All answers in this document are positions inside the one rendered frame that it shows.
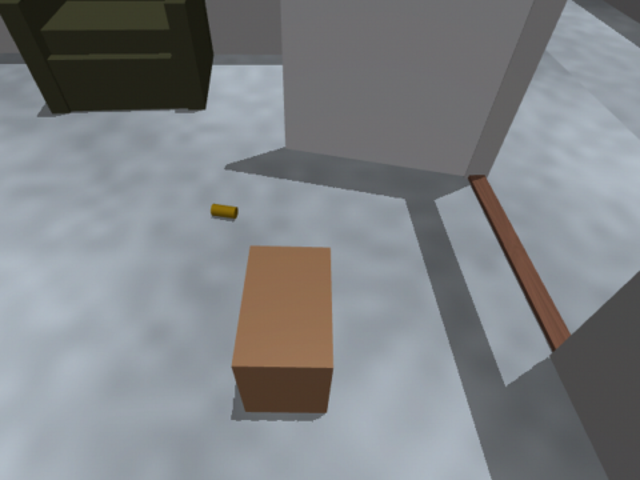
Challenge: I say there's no armchair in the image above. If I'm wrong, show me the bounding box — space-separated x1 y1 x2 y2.
0 0 214 114

